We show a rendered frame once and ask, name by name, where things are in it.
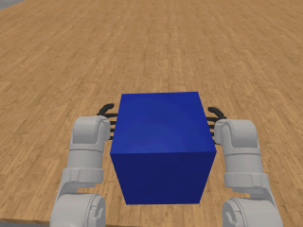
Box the right robot hand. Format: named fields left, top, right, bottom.
left=206, top=107, right=227, bottom=146

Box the carton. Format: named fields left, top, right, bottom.
left=110, top=92, right=217, bottom=205

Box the robot left forearm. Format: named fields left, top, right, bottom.
left=49, top=115, right=111, bottom=227

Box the robot right forearm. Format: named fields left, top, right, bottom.
left=214, top=118, right=284, bottom=227

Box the left robot upper arm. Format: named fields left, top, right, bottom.
left=50, top=192, right=106, bottom=227

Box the right robot upper arm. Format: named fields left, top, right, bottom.
left=222, top=198, right=283, bottom=227

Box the left robot hand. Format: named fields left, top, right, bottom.
left=97, top=103, right=118, bottom=140

